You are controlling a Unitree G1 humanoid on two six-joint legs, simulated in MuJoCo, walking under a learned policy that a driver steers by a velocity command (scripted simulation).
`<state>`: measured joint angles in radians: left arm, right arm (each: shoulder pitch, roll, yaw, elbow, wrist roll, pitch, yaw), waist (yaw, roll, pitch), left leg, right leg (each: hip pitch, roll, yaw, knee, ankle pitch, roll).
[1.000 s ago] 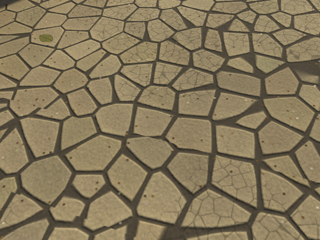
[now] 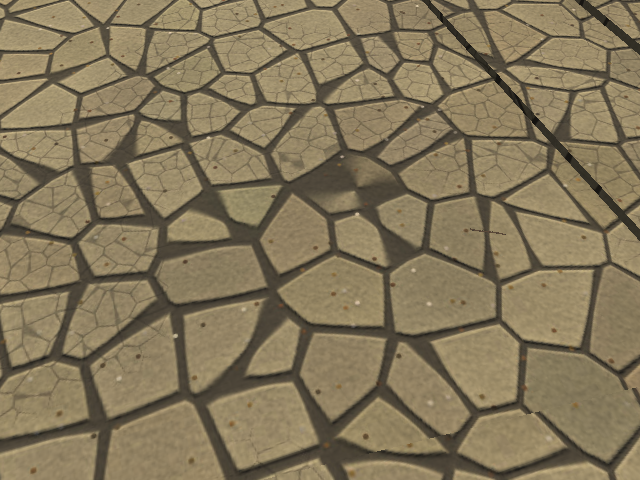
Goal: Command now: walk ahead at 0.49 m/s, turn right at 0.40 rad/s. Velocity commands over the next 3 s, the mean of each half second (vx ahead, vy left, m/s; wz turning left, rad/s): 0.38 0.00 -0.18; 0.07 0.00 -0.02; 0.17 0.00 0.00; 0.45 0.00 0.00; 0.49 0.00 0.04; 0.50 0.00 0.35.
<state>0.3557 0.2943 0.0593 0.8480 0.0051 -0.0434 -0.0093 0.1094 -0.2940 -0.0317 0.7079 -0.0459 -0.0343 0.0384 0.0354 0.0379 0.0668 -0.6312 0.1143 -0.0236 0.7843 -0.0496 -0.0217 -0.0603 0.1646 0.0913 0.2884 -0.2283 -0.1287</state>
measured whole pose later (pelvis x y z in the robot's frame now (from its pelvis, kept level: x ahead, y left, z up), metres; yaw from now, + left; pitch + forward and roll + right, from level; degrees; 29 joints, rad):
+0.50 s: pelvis +0.29 +0.05 -0.03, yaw -4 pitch +0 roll +0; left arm 0.14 0.26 0.02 0.90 0.03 -0.02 -0.01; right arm 0.36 -0.22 -0.01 0.94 0.00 -0.07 0.01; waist -0.03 -0.04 0.10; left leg -0.09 -0.08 0.03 0.31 -0.21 0.09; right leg -0.54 0.01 0.04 0.76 -0.14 -0.02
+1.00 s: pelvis +0.37 +0.04 -0.03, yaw -3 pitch -2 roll +0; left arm 0.19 0.21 0.00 1.08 0.00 0.00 0.02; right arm 0.28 -0.18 0.02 1.08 -0.01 0.01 -0.03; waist 0.00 -0.01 0.02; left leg -0.14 0.00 -0.01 0.44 -0.27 0.01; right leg -0.23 0.05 -0.02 0.39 -0.13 -0.05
